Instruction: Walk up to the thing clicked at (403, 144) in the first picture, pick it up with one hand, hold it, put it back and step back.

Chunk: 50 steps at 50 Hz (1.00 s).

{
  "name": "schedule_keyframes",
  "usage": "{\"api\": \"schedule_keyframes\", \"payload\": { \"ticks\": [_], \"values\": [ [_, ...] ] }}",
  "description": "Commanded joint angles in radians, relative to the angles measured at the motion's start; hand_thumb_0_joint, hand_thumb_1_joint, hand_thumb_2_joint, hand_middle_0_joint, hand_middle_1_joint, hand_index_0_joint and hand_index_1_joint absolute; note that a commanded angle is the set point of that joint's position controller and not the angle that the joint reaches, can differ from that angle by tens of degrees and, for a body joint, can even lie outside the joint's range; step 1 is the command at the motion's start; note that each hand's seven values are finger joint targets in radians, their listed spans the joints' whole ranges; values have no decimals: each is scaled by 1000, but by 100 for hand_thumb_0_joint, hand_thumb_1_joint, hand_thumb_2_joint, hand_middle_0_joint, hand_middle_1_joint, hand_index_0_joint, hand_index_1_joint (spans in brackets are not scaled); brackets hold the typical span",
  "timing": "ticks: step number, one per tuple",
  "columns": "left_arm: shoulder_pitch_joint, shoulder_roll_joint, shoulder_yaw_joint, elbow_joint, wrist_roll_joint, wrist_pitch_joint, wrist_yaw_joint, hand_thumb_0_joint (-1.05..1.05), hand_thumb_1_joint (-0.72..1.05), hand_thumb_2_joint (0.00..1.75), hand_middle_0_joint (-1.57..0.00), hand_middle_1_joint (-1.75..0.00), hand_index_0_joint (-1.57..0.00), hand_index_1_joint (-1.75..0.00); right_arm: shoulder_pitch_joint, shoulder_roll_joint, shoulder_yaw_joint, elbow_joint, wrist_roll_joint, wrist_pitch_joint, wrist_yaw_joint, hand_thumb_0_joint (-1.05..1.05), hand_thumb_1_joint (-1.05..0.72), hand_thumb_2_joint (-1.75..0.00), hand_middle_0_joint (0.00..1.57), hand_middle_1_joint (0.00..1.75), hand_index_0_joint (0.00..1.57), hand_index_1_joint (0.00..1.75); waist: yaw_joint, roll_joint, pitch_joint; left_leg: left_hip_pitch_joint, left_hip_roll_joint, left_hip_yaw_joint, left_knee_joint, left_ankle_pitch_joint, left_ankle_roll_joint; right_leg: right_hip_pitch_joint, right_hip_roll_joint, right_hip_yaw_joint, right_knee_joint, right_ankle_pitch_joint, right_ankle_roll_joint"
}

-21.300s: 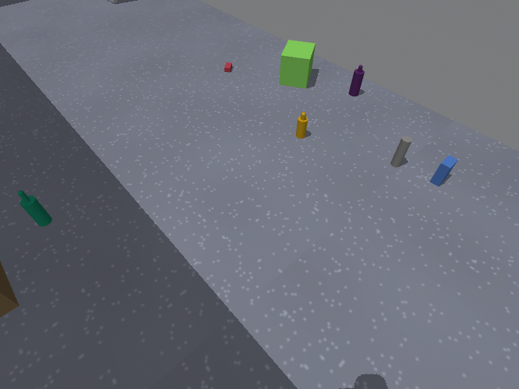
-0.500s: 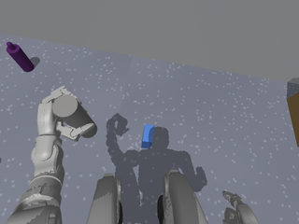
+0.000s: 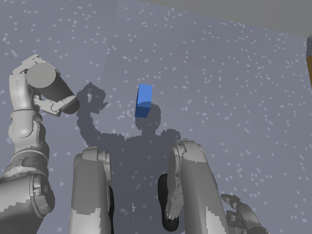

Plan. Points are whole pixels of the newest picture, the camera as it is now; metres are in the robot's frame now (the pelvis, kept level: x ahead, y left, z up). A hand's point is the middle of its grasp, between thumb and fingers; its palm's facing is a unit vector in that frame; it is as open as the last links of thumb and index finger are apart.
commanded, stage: crouch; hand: left
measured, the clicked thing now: (58, 93) +0.45 +0.20 -0.05
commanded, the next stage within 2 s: lower in 0.82 s
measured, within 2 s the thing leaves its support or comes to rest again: neither
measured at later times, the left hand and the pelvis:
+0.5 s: hand (63, 92) +0.49 +0.22 -0.14, palm faces +0.10 -0.99 -0.02, open 8.9 cm; pelvis -0.01 +0.01 -0.07, yaw -4 degrees
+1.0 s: hand (67, 96) +0.50 +0.22 -0.19, palm faces +0.11 -0.99 -0.02, open 8.9 cm; pelvis -0.01 +0.01 -0.09, yaw -7 degrees
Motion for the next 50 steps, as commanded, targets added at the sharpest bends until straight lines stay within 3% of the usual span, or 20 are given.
{"api": "schedule_keyframes", "payload": {
  "ticks": [1, 6, 8, 15, 21, 22, 24, 25, 26, 29, 33, 36, 41, 44, 46, 48, 50],
  "values": [
    [-419, 251, 37, -187, -18, -86, -4, 0, 6, 125, -132, -142, -132, -144, 145, -223, -50, -45, -2, -10, -12, 0, -92, -91, 20, 30, 20, 30, -21, 197, -639, 371, -24, 26, -214, 59, 19, 328, 38, -20, -197, 85, -20],
    [-430, 295, 56, -140, -13, -80, 1, 0, 6, 125, -131, -142, -132, -143, 139, -240, -26, -45, -10, -1, -9, 0, -91, -91, 20, 30, 20, 30, -40, 176, -588, 281, -24, 22, -160, 12, 25, 296, 43, -41, -154, 50, -12],
    [-388, 313, 77, -110, -9, -76, 3, 0, 8, 126, -133, -143, -134, -145, 142, -247, -15, -45, -14, 3, -6, 0, -91, -91, 20, 30, 20, 30, -34, 177, -571, 254, -22, 16, -144, 24, 23, 288, 46, -51, -127, 59, -13],
    [-414, 388, 102, -159, 12, -81, 1, 0, 13, 126, -131, -142, -132, -143, 145, -277, 14, -44, -32, 23, -1, 0, -91, -91, 20, 30, 20, 30, -52, 268, -579, 270, -13, -12, -98, 76, 12, 247, 50, -77, -53, 114, -19],
    [-402, 358, 83, -175, -1, -79, -8, 0, 16, 126, -133, -142, -133, -143, 155, -301, 32, -38, -45, 33, 5, 0, -92, -91, 20, 30, 20, 30, -76, 319, -562, 311, -5, -42, -65, 150, 0, 208, 49, -98, -6, 181, -22],
    [-377, 390, 103, -176, 1, -80, -7, 0, 18, 126, -131, -141, -131, -142, 149, -307, 31, -35, -48, 36, 5, 0, -91, -91, 20, 30, 20, 30, -66, 325, -561, 307, -4, -42, -61, 147, -1, 208, 51, -101, -1, 176, -23],
    [-386, 368, 77, -172, 2, -82, -13, 0, 20, 127, -132, -143, -133, -143, 146, -308, 38, -34, -52, 39, 7, 0, -91, -91, 20, 30, 20, 30, -84, 320, -534, 291, -1, -49, -47, 134, 1, 193, 51, -106, 6, 171, -22],
    [-370, 385, 98, -160, 1, -84, -6, 0, 21, 128, -133, -144, -134, -144, 147, -311, 41, -33, -56, 41, 8, 0, -91, -91, 20, 30, 20, 30, -84, 296, -533, 270, -3, -46, -34, 143, 3, 215, 53, -107, 5, 179, -18],
    [-386, 377, 83, -165, -3, -88, -8, 0, 17, 128, -135, -145, -135, -145, 140, -307, 47, -31, -59, 43, 10, 0, -92, -91, 20, 30, 20, 30, -93, 283, -524, 244, -3, -41, -17, 122, 8, 226, 56, -104, -1, 165, -15],
    [-368, 400, 104, -171, -12, -94, -6, 0, 20, 129, -135, -145, -135, -146, 145, -323, 57, -29, -66, 48, 12, 0, -92, -91, 20, 30, 20, 30, -95, 285, -527, 239, -3, -49, -5, 150, 7, 253, 56, -111, 11, 193, -11],
    [-386, 408, 88, -167, -2, -103, -1, 0, 19, 132, -137, -148, -138, -149, 118, -330, 68, -33, -78, 54, 14, 0, -91, -91, 20, 30, 20, 30, -113, 278, -481, 209, 2, -53, 14, 130, 10, 237, 61, -116, 14, 177, -9],
    [-355, 436, 115, -171, -6, -109, 3, 0, 20, 133, -136, -147, -137, -148, 113, -341, 77, -38, -84, 57, 16, 0, -91, -91, 20, 30, 20, 30, -98, 307, -501, 249, 5, -60, 15, 148, 3, 237, 62, -127, 27, 188, -11],
    [-343, 436, 94, -153, 7, -109, 8, 0, 20, 131, -137, -148, -138, -148, 100, -351, 91, -41, -94, 66, 17, 0, -92, -91, 20, 30, 20, 30, -115, 328, -489, 258, 8, -73, 23, 171, -1, 233, 61, -135, 43, 208, -12],
    [-369, 435, 94, -182, -4, -115, 23, 0, 15, 131, -138, -148, -138, -149, 94, -350, 102, -46, -99, 68, 20, 0, -92, -91, 20, 30, 20, 30, -124, 320, -495, 239, 9, -73, 43, 172, 3, 262, 65, -134, 39, 219, -9],
    [-363, 441, 92, -168, -1, -117, 29, 0, 17, 132, -139, -148, -139, -149, 84, -355, 107, -52, -101, 67, 21, 0, -92, -91, 20, 30, 20, 30, -131, 325, -448, 221, 9, -80, 34, 135, 3, 230, 63, -143, 40, 191, -11],
    [-341, 440, 91, -151, 4, -118, 34, 0, 13, 128, -140, -151, -141, -151, 90, -358, 110, -47, -103, 71, 21, 0, -92, -91, 20, 30, 20, 30, -133, 321, -452, 241, 10, -85, 38, 164, 0, 231, 65, -148, 46, 211, -10],
    [-310, 415, 79, -76, 1, -120, 35, 0, 12, 128, -138, -150, -139, -150, 74, -366, 122, -55, -106, 72, 26, 0, -92, -91, 20, 30, 20, 30, -155, 298, -394, 220, 12, -98, 44, 142, 0, 197, 66, -160, 48, 194, -10]
  ]
}}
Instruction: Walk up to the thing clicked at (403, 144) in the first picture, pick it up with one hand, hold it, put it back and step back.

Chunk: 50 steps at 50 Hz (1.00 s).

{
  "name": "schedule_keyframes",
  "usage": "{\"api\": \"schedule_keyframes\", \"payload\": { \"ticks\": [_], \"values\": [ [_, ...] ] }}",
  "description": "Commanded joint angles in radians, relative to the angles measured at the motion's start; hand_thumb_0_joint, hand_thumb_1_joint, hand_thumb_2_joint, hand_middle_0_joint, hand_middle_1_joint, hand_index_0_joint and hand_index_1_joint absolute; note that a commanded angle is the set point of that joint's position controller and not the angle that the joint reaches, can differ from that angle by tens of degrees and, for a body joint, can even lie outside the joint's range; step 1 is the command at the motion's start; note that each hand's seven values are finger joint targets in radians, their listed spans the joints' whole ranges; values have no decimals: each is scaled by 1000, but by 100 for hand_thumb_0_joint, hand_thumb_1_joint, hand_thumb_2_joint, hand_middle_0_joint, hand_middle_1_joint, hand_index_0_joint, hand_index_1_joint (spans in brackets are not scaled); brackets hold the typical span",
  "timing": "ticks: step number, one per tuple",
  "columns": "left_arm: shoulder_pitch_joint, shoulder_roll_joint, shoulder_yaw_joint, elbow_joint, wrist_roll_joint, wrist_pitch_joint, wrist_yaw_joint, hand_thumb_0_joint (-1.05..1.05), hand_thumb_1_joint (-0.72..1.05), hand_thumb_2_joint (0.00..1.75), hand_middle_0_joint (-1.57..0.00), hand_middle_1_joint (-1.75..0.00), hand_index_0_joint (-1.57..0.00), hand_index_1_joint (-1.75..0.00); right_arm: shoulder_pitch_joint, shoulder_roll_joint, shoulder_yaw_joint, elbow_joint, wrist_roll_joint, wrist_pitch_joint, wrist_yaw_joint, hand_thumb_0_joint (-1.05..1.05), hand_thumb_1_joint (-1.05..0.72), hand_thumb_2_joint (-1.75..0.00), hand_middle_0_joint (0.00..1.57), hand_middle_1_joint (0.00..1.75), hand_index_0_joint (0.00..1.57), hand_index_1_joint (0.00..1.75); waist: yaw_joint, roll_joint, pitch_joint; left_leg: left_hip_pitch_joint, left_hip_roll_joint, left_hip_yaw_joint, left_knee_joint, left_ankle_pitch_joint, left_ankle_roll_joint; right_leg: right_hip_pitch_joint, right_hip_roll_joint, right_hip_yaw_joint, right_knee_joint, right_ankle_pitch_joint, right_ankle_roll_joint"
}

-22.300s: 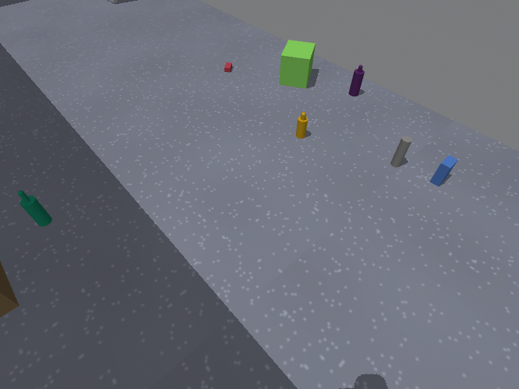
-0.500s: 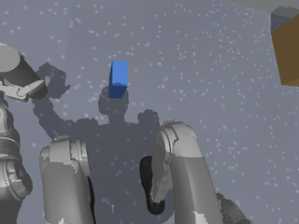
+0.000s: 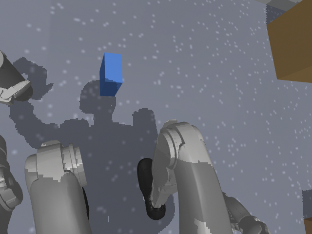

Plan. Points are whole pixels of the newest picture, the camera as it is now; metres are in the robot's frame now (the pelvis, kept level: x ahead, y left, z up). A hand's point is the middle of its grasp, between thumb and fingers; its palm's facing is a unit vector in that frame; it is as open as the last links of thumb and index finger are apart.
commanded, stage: lower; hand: left
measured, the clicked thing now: (6, 78) +0.47 +0.25 -0.11
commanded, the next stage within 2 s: loosen in 1.20 s
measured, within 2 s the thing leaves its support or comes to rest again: rests again in 1.56 s
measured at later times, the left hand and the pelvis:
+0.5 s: hand (10, 79) +0.48 +0.26 -0.16, palm faces +0.21 -0.98 -0.02, open 8.9 cm; pelvis +0.00 +0.01 -0.01, yaw -3 degrees
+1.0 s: hand (15, 84) +0.48 +0.26 -0.18, palm faces +0.22 -0.97 -0.03, open 8.9 cm; pelvis -0.01 +0.01 -0.01, yaw -5 degrees
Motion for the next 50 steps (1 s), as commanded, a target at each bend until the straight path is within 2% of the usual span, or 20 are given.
{"api": "schedule_keyframes", "payload": {
  "ticks": [1, 3, 5, 6, 10, 12, 14, 16, 19, 22, 24, 29, 31, 37, 41, 44, 49, 50],
  "values": [
    [-279, 181, -14, -97, -21, -95, -1, 0, 13, 127, -139, -150, -140, -150, 134, -296, -59, -22, -5, 3, -10, 0, -92, -91, 20, 30, 20, 30, -68, 356, -603, 399, 15, 25, -292, 136, -14, 338, 49, -62, -189, 155, -37],
    [-266, 210, 5, -70, -20, -110, 6, 0, 12, 128, -140, -150, -141, -150, 120, -305, -45, -33, -10, 4, -8, 0, -92, -91, 20, 30, 20, 30, -68, 341, -589, 401, 17, 12, -293, 123, -14, 337, 50, -69, -187, 144, -36],
    [-291, 225, 11, -76, -32, -128, 6, 0, 14, 129, -141, -151, -142, -151, 109, -319, -32, -43, -17, 6, -8, 0, -91, -91, 20, 30, 20, 30, -78, 348, -588, 419, 19, 5, -284, 131, -14, 340, 50, -74, -185, 153, -33],
    [-295, 215, 0, -73, -36, -136, 2, 0, 16, 130, -142, -153, -144, -153, 106, -324, -29, -43, -21, 4, -7, 0, -91, -90, 20, 30, 20, 30, -85, 352, -588, 430, 19, 2, -279, 138, -15, 344, 51, -76, -183, 162, -32],
    [-339, 296, 18, -85, -34, -172, 13, 0, 16, 129, -140, -151, -142, -151, 73, -331, -3, -52, -37, -1, -8, 0, -91, -91, 20, 30, 20, 30, -86, 393, -597, 425, 23, 8, -259, 140, -16, 385, 59, -73, -180, 165, -31],
    [-338, 279, 4, -60, -38, -186, 13, 0, 15, 128, -140, -151, -142, -151, 67, -336, 10, -53, -46, -3, -9, 0, -92, -91, 20, 30, 20, 30, -107, 392, -590, 436, 26, 0, -250, 140, -18, 387, 60, -79, -179, 174, -28],
    [-363, 290, -12, -64, -36, -199, 11, 0, 16, 129, -139, -150, -140, -150, 54, -340, 19, -48, -53, -4, -12, 0, -92, -91, 20, 30, 20, 30, -114, 399, -569, 432, 28, 0, -243, 132, -17, 379, 61, -81, -181, 172, -27],
    [-334, 316, 0, -42, -29, -203, 18, 0, 15, 129, -141, -151, -142, -151, 49, -346, 34, -54, -61, -3, -12, 0, -92, -91, 20, 30, 20, 30, -106, 414, -566, 443, 29, -8, -246, 149, -22, 395, 62, -89, -176, 185, -26],
    [-314, 319, -3, -15, -29, -209, 18, 0, 15, 129, -139, -150, -140, -150, 41, -360, 48, -61, -69, 4, -14, 0, -92, -91, 20, 30, 20, 30, -119, 435, -568, 480, 34, -26, -247, 181, -28, 397, 62, -103, -168, 208, -26],
    [-288, 319, -10, -4, -24, -208, 26, 0, 13, 130, -140, -152, -141, -152, 23, -366, 59, -66, -77, 7, -14, 0, -92, -91, 20, 30, 20, 30, -113, 453, -552, 509, 38, -39, -253, 193, -35, 382, 65, -113, -160, 213, -28],
    [-294, 330, -14, 1, -20, -213, 30, 0, 14, 131, -139, -151, -140, -151, 9, -373, 66, -74, -78, 9, -15, 0, -92, -91, 20, 30, 20, 30, -122, 451, -517, 496, 39, -53, -262, 180, -36, 366, 64, -124, -155, 206, -28],
    [-290, 328, -27, 6, -19, -224, 53, 0, 16, 132, -138, -151, -139, -151, -3, -375, 86, -73, -92, 17, -14, 0, -91, -90, 20, 30, 20, 30, -139, 453, -507, 525, 45, -66, -248, 233, -38, 385, 69, -133, -152, 246, -23],
    [-305, 336, -23, 8, -24, -234, 65, 0, 19, 132, -139, -152, -140, -151, -6, -379, 97, -76, -96, 19, -13, 0, -91, -90, 20, 30, 20, 30, -152, 447, -490, 509, 45, -75, -247, 221, -37, 390, 70, -140, -151, 243, -21],
    [-316, 362, -27, 27, -26, -261, 91, 0, 17, 133, -137, -151, -139, -151, -35, -376, 121, -83, -110, 22, -15, 0, -91, -90, 20, 30, 20, 30, -155, 414, -476, 467, 44, -67, -225, 174, -29, 423, 81, -140, -170, 222, -15],
    [-315, 358, -57, 57, -11, -266, 94, 0, 19, 132, -138, -151, -140, -151, -53, -381, 134, -88, -116, 26, -18, 0, -91, -90, 20, 30, 20, 30, -169, 436, -450, 477, 49, -82, -238, 159, -35, 403, 81, -150, -164, 211, -17],
    [-300, 375, -46, 66, -19, -269, 93, 0, 18, 133, -138, -151, -140, -151, -65, -388, 141, -97, -116, 27, -19, 0, -90, -90, 20, 30, 20, 30, -160, 435, -443, 481, 50, -89, -241, 154, -37, 401, 83, -158, -164, 209, -16],
    [-306, 383, -43, 69, -33, -276, 94, 0, 18, 133, -139, -151, -140, -151, -92, -391, 151, -104, -117, 24, -23, 0, -90, -90, 20, 30, 20, 30, -165, 414, -420, 449, 48, -88, -230, 126, -30, 404, 88, -160, -171, 195, -15],
    [-302, 384, -42, 80, -32, -276, 96, 0, 19, 134, -138, -151, -140, -151, -80, -393, 153, -102, -119, 24, -22, 0, -90, -90, 20, 30, 20, 30, -174, 418, -426, 458, 51, -93, -235, 138, -33, 415, 88, -163, -169, 206, -14]
  ]
}}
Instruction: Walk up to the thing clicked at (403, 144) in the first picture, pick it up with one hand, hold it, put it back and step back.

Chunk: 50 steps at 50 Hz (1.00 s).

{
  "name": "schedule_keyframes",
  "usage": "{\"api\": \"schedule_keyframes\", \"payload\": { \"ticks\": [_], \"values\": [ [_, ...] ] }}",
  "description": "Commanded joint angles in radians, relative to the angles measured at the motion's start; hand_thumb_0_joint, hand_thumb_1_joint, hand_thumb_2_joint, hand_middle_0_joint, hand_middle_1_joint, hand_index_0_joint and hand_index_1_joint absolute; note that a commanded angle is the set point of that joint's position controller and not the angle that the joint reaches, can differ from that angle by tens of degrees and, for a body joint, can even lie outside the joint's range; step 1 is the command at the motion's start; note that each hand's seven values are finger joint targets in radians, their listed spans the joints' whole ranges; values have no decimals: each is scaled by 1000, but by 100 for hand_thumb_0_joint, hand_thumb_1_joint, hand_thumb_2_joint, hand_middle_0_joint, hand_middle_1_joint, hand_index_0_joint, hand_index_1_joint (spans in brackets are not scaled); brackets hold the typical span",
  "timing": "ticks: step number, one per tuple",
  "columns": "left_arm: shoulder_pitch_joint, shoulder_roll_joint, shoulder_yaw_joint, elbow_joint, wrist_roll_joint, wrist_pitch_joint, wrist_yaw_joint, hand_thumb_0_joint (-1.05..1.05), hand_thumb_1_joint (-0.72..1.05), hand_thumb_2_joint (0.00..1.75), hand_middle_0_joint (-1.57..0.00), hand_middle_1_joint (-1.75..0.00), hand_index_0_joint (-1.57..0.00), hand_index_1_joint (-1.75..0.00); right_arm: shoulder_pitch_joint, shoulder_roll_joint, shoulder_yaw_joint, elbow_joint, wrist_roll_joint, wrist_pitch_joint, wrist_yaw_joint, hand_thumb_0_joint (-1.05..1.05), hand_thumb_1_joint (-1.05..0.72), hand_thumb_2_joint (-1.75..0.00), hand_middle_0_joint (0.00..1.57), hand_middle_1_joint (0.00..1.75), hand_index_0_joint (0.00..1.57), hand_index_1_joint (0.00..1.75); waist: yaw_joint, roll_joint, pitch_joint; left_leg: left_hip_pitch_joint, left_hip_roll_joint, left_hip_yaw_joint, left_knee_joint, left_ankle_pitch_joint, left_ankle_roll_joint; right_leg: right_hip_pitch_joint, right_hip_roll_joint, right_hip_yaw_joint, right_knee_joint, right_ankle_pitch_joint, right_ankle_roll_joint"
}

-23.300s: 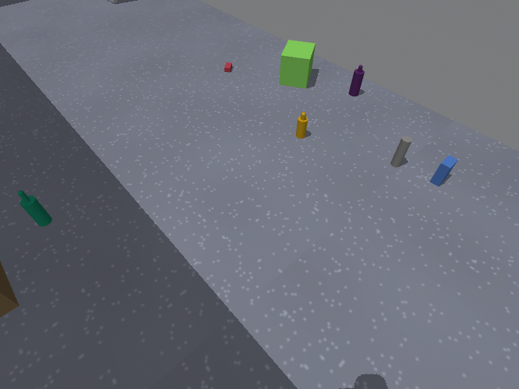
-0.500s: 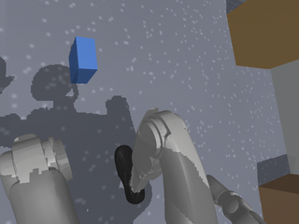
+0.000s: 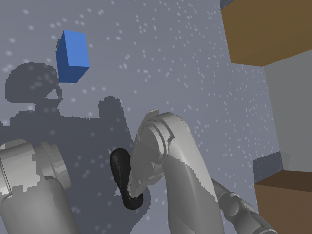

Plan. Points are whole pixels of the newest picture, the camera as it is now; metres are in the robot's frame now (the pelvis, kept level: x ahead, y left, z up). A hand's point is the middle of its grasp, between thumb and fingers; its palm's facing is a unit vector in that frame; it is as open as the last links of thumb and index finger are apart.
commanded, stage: lower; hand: left
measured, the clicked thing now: out of the picture +0.45 +0.28 -0.18
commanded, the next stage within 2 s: loosen in 0.20 s
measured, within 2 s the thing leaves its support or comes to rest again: rests again in 0.56 s
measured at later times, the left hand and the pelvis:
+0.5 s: hand out of the picture +0.46 +0.29 -0.18, palm faces +0.34 -0.94 +0.00, open 8.9 cm; pelvis +0.00 +0.00 +0.00, yaw -1 degrees
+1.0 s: hand out of the picture +0.47 +0.29 -0.17, palm faces +0.33 -0.94 +0.01, open 13.9 cm; pelvis +0.00 +0.00 +0.00, yaw -1 degrees
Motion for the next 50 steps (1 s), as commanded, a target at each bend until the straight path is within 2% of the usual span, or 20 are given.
{"api": "schedule_keyframes", "payload": {
  "ticks": [1, 3, 6, 8, 11, 14, 15, 16, 20, 22, 24, 27, 29, 31, 33, 36, 39, 44, 48, 50],
  "values": [
    [-273, 140, 15, -157, -25, -96, 3, 0, 20, 134, -138, -151, -139, -151, 75, -360, -100, -7, -5, 8, -19, 0, -90, -90, 20, 30, 20, 30, -130, 558, -611, 429, 55, 41, -328, 172, -31, 325, 51, -60, -159, 186, -41],
    [-278, 160, 15, -166, -23, -106, 1, 0, 17, 131, -137, -149, -138, -149, 69, -360, -97, 1, -8, 9, -21, 0, -90, -90, 20, 30, 20, 30, -130, 580, -620, 455, 59, 39, -321, 193, -32, 319, 53, -58, -156, 200, -42],
    [-273, 149, 1, -151, -16, -110, 3, 0, 22, 132, -138, -149, -139, -149, 59, -361, -91, -1, -12, 8, -22, 0, -90, -90, 20, 30, 20, 30, -136, 584, -595, 450, 60, 30, -326, 197, -35, 318, 53, -64, -152, 206, -43],
    [-278, 166, 8, -148, -19, -113, 5, 0, 20, 131, -137, -149, -138, -149, 65, -361, -85, -2, -14, 10, -21, 0, -90, -90, 20, 30, 20, 30, -140, 570, -614, 436, 57, 39, -312, 201, -30, 342, 58, -63, -160, 212, -41],
    [-261, 178, 15, -137, -14, -115, 10, 0, 21, 131, -137, -148, -138, -148, 51, -363, -80, -4, -17, 12, -23, 0, -89, -90, 20, 30, 20, 30, -135, 583, -582, 439, 61, 33, -322, 202, -33, 329, 56, -67, -158, 207, -43],
    [-262, 169, 15, -124, -17, -122, 12, 0, 19, 132, -138, -149, -139, -149, 45, -372, -79, -10, -21, 14, -21, 0, -90, -90, 20, 30, 20, 30, -145, 592, -578, 457, 63, 21, -332, 186, -39, 317, 57, -75, -156, 194, -43],
    [-242, 174, 25, -124, -23, -122, 13, 0, 18, 132, -137, -149, -138, -149, 47, -371, -78, -10, -21, 15, -21, 0, -90, -90, 20, 30, 20, 30, -137, 586, -587, 457, 63, 25, -327, 193, -37, 332, 59, -73, -159, 202, -42],
    [-251, 176, 15, -122, -19, -122, 11, 0, 17, 124, -142, -145, -143, -144, 46, -372, -75, -10, -22, 16, -23, 0, -91, -90, 20, 30, 20, 30, -143, 581, -582, 454, 64, 21, -329, 196, -37, 330, 59, -77, -157, 203, -43],
    [-270, 171, 12, -160, -29, -133, 6, 0, 2, 92, -122, -118, -124, -116, 32, -371, -72, -11, -24, 10, -24, 0, -91, -89, 20, 30, 20, 30, -145, 604, -590, 486, 69, 13, -328, 228, -42, 322, 59, -77, -147, 225, -42],
    [-284, 189, 15, -155, -30, -136, 7, 0, -11, 78, -116, -109, -118, -107, 34, -373, -73, -10, -24, 14, -24, 0, -92, -89, 20, 30, 20, 30, -145, 610, -577, 464, 67, 20, -330, 200, -40, 323, 62, -75, -152, 207, -45],
    [-265, 185, 16, -135, -23, -131, 10, 0, -16, 70, -111, -101, -112, -100, 34, -373, -73, -10, -24, 13, -26, 0, -92, -90, 20, 30, 20, 30, -143, 601, -568, 467, 70, 17, -333, 201, -41, 319, 61, -77, -153, 206, -45],
    [-276, 177, 7, -126, -22, -128, 10, 0, -36, 57, -87, -80, -88, -80, 31, -374, -70, -13, -23, 16, -26, 0, -92, -90, 20, 30, 20, 30, -154, 600, -545, 456, 70, 10, -343, 186, -41, 306, 59, -82, -155, 195, -44],
    [-254, 176, 9, -108, -21, -124, 10, 0, -37, 48, -77, -68, -78, -68, 29, -374, -69, -17, -24, 17, -24, 0, -92, -90, 20, 30, 20, 30, -150, 594, -551, 458, 69, 11, -339, 179, -40, 310, 61, -82, -157, 190, -44],
    [-240, 160, -1, -83, -24, -121, 5, 0, -38, 44, -71, -62, -71, -62, 26, -372, -67, -20, -23, 19, -25, 0, -92, -90, 20, 30, 20, 30, -154, 562, -539, 426, 66, 14, -333, 160, -34, 314, 63, -83, -165, 180, -42],
    [-220, 167, 10, -76, -31, -115, 3, 0, -43, 42, -71, -61, -71, -61, 26, -373, -66, -25, -21, 19, -26, 0, -92, -90, 20, 30, 20, 30, -140, 546, -541, 417, 64, 18, -331, 147, -31, 318, 65, -82, -172, 171, -42],
    [-229, 147, -2, -62, -38, -115, -2, 0, -39, 41, -65, -56, -65, -56, 19, -371, -66, -32, -17, 15, -26, 0, -91, -90, 20, 30, 20, 30, -150, 508, -518, 382, 60, 22, -329, 121, -23, 313, 66, -83, -180, 155, -41],
    [-237, 160, 9, -68, -48, -118, -9, 0, -41, 36, -58, -49, -58, -49, 24, -371, -67, -36, -13, 13, -26, 0, -91, -90, 20, 30, 20, 30, -143, 494, -531, 369, 58, 26, -324, 105, -19, 320, 70, -82, -187, 143, -41],
    [-262, 164, -3, -91, -45, -133, -16, 0, -41, 28, -46, -36, -46, -36, 23, -373, -66, -22, -17, 7, -28, 0, -91, -90, 20, 30, 20, 30, -148, 539, -548, 420, 64, 14, -326, 143, -29, 314, 68, -82, -170, 173, -43],
    [-255, 186, 14, -94, -40, -135, -13, 0, -40, 25, -31, -26, -31, -26, 25, -375, -64, -20, -20, 10, -30, 0, -90, -90, 20, 30, 20, 30, -143, 577, -543, 440, 67, 13, -335, 159, -36, 311, 66, -85, -166, 178, -46],
    [-251, 229, 35, -138, -36, -138, -13, 0, -40, 22, -25, -21, -25, -21, 27, -377, -65, -18, -19, 14, -32, 0, -90, -90, 20, 30, 20, 30, -122, 603, -565, 467, 70, 13, -335, 189, -40, 316, 64, -82, -159, 194, -47]
  ]
}}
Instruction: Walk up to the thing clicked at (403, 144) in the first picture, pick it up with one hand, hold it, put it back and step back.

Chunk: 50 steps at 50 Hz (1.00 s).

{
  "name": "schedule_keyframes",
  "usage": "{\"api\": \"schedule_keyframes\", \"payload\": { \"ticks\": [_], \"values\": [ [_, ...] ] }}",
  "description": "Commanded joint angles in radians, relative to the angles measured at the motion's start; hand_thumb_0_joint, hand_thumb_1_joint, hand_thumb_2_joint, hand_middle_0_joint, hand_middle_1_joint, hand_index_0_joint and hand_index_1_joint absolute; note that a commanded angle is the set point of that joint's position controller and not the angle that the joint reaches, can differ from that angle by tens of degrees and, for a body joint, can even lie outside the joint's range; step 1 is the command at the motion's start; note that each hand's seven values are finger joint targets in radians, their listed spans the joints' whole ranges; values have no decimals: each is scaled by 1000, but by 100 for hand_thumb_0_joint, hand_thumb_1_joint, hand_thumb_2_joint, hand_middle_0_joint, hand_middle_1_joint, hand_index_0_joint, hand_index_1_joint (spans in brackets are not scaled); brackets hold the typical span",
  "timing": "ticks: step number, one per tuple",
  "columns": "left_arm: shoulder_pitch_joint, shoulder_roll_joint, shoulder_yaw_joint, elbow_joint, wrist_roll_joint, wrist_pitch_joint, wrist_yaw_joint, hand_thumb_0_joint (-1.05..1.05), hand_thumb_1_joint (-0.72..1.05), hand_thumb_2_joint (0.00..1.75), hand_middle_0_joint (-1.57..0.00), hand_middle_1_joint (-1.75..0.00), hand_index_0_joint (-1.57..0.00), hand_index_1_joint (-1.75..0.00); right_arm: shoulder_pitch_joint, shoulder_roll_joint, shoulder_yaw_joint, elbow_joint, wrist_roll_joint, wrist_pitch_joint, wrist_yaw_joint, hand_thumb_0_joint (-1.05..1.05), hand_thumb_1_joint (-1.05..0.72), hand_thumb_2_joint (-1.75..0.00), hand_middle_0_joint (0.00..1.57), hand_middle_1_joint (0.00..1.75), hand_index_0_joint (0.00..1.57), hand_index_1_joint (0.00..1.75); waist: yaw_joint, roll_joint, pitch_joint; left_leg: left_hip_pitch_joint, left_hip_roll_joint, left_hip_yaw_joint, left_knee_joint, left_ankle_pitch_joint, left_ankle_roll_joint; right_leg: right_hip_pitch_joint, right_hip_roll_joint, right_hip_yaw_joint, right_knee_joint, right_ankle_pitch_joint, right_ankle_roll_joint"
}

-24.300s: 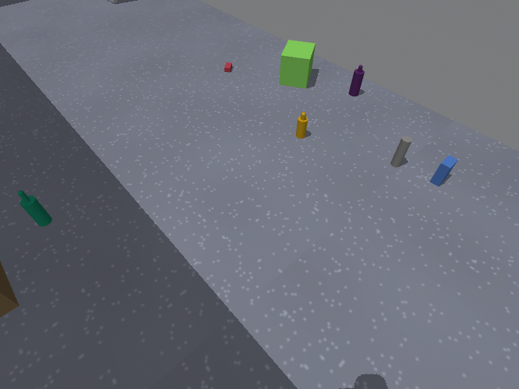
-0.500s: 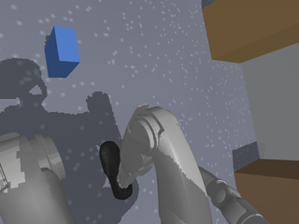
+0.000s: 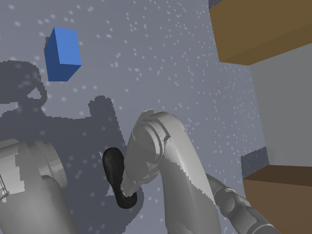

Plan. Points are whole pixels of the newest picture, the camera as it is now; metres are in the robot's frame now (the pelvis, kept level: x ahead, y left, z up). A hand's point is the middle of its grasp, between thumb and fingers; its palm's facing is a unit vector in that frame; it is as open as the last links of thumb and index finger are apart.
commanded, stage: withdraw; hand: left
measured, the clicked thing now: out of the picture +0.46 +0.28 -0.21
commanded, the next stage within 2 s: rise in 0.24 s
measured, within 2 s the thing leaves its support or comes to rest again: neither
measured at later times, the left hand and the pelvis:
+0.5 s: hand out of the picture +0.41 +0.37 -0.09, palm faces +0.26 -0.95 -0.19, open 17.2 cm; pelvis +0.00 +0.00 +0.03, yaw +4 degrees
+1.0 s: hand out of the picture +0.28 +0.33 +0.09, palm faces +0.28 -0.85 -0.45, open 16.9 cm; pelvis +0.03 -0.02 +0.19, yaw +13 degrees
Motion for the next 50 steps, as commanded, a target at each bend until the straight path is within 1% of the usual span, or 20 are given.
{"api": "schedule_keyframes", "payload": {
  "ticks": [1, 5, 9, 11, 15, 17, 18, 19, 21, 25, 27, 28, 30, 31, 32, 33, 36, 37, 45, 50],
  "values": [
    [-227, 196, 38, -197, 1, -78, -3, 0, -39, 20, -24, -19, -23, -19, 68, -368, -117, 6, -5, 19, -22, 0, -90, -90, 20, 30, 20, 30, -112, 658, -603, 471, 66, 50, -339, 230, -43, 306, 46, -56, -137, 205, -55],
    [-210, 289, 127, -323, -2, -54, -14, 0, -42, 17, -20, -15, -19, -15, 96, -369, -135, 5, 1, 34, -25, 0, -91, -90, 20, 30, 20, 30, -65, 733, -703, 528, 68, 69, -347, 310, -48, 350, 44, -43, -129, 245, -58],
    [-186, 326, 163, -463, -2, 12, -60, 0, -47, 12, -18, -11, -17, -12, 122, -365, -178, -4, 30, 56, -37, 0, -92, -90, 20, 30, 20, 30, -16, 817, -791, 604, 74, 76, -397, 363, -62, 320, 34, -24, -119, 247, -71],
    [-146, 292, 153, -441, -4, 66, -86, 0, -50, 12, -19, -13, -19, -13, 127, -356, -202, -14, 49, 58, -43, 0, -92, -90, 20, 30, 20, 30, -13, 778, -766, 529, 68, 98, -404, 308, -52, 318, 35, -11, -130, 226, -73],
    [-18, 43, 2, -330, -41, 187, -177, 0, -56, 9, -16, -12, -16, -12, 168, -323, -241, -4, 98, 47, -48, 0, -90, -90, 20, 30, 20, 30, -43, 581, -650, 346, 54, 118, -413, 131, -18, 258, 32, -9, -186, 118, -65],
    [-68, 103, 20, -430, -48, 219, -207, 0, -59, 6, -9, -9, -11, -7, 180, -324, -267, -9, 122, 39, -53, 0, -88, -89, 20, 30, 20, 30, -14, 545, -657, 307, 48, 128, -413, 81, -2, 242, 28, 0, -201, 82, -63],
    [-66, 73, -3, -433, -55, 235, -221, 0, -51, 8, -5, -3, -4, -3, 180, -317, -277, -14, 132, 35, -53, 0, -83, -89, 20, 30, 20, 30, -11, 534, -667, 297, 43, 131, -412, 63, 3, 236, 28, 3, -203, 68, -63],
    [-80, 212, 62, -491, 83, 289, -162, 0, -55, 7, -8, -7, -8, -7, 229, -289, -343, 5, 159, 51, -50, 0, -91, -92, 20, 30, 20, 30, 77, 636, -820, 449, 45, 146, -473, 117, -14, 225, 17, 24, -216, 79, -72],
    [-92, 84, -13, -509, 81, 356, -135, 0, -57, 8, -9, -9, -8, -9, 241, -278, -365, -16, 192, 61, -49, 0, -96, -92, 20, 30, 20, 30, 43, 653, -842, 501, 53, 132, -517, 120, -19, 176, 14, 26, -213, 81, -75],
    [-117, 272, 105, -770, 133, 466, -72, 0, -61, 9, -11, -9, -10, -10, 295, -250, -431, -31, 251, 90, -63, 0, -101, -94, 20, 30, 20, 30, 151, 786, -1024, 600, 46, 162, -599, 154, -24, 185, 1, 79, -216, 77, -90],
    [-49, 192, 59, -707, 155, 531, -58, 0, -53, 17, -9, -10, -9, -10, 301, -230, -452, -26, 269, 103, -68, 0, -95, -90, 20, 30, 20, 30, 136, 775, -921, 569, 44, 168, -638, 108, -24, 127, -1, 94, -224, 48, -95],
    [-89, 193, 64, -773, 157, 549, -46, 0, -47, 11, -7, -7, -7, -8, 316, -214, -460, -16, 275, 106, -72, 0, -90, -90, 20, 30, 20, 30, 139, 755, -913, 559, 43, 174, -640, 107, -22, 117, 0, 101, -233, 43, -98],
    [14, 189, 87, -780, 162, 602, -22, 0, -48, 10, -6, -7, -6, -7, 325, -192, -489, -20, 295, 110, -82, 0, -90, -90, 20, 30, 20, 30, 185, 718, -939, 547, 31, 206, -654, 108, -15, 141, -1, 125, -269, 34, -100],
    [104, 104, 39, -757, 162, 641, -20, 0, -44, 12, -7, -8, -7, -8, 327, -174, -499, -42, 303, 112, -84, 0, -90, -90, 20, 30, 20, 30, 185, 678, -951, 534, 25, 225, -664, 110, -8, 178, -3, 134, -300, 31, -98],
    [75, 86, 39, -871, 157, 658, -15, 0, -45, 12, -7, -8, -7, -8, 343, -167, -522, -37, 309, 113, -86, 0, -90, -90, 20, 30, 20, 30, 199, 673, -993, 562, 22, 233, -682, 114, -8, 183, -6, 146, -320, 29, -100],
    [185, -24, -25, -800, 160, 696, -15, 0, -42, 14, -8, -9, -8, -9, 343, -155, -536, -51, 321, 111, -87, 0, -89, -90, 20, 30, 20, 30, 191, 640, -997, 569, 19, 237, -709, 114, -6, 200, -8, 150, -343, 27, -99],
    [260, -137, -77, -921, 146, 780, 7, 0, -47, 11, -7, -8, -7, -8, 365, -147, -588, -62, 350, 102, -97, 0, -89, -90, 20, 30, 20, 30, 192, 533, -1043, 627, 16, 237, -767, 97, 2, 239, -12, 165, -434, 17, -95],
    [289, -148, -97, -968, 144, 804, 14, 0, -47, 11, -7, -8, -7, -8, 362, -147, -595, -73, 359, 100, -101, 0, -89, -90, 20, 30, 20, 30, 194, 512, -1047, 641, 14, 234, -798, 82, 4, 268, -14, 168, -460, 6, -93],
    [482, -114, -62, -1282, 128, 953, 115, 0, -41, 14, -7, -8, -7, -8, 344, -84, -616, -146, 407, 72, -156, 0, -89, -90, 20, 30, 20, 30, 247, 357, -1099, 756, 3, 295, -967, 110, 29, 648, -24, 247, -716, 12, -72],
    [623, -211, -96, -1302, 125, 1018, 169, 0, -43, 13, -7, -8, -7, -8, 345, -36, -611, -142, 407, 32, -198, 0, -89, -90, 20, 30, 20, 30, 259, 387, -1042, 900, 0, 324, -1088, 205, 25, 800, -26, 279, -846, 94, -74]
  ]
}}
